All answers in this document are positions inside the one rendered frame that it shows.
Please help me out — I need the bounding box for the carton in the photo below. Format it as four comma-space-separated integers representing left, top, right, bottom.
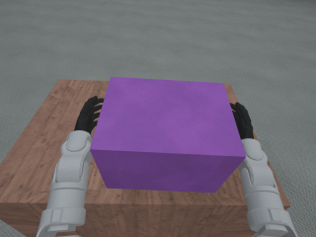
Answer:
90, 76, 246, 194

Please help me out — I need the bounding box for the robot right forearm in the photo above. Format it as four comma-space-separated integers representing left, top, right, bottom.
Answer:
237, 138, 298, 237

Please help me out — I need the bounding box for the robot left forearm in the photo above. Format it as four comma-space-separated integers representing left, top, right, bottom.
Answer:
36, 130, 93, 237

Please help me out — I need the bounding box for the left robot hand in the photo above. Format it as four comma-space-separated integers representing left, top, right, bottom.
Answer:
74, 96, 104, 134

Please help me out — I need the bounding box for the pedestal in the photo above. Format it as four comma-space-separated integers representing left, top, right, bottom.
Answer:
0, 79, 291, 237

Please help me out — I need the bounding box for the right robot hand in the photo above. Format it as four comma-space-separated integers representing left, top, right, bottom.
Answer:
229, 102, 255, 140

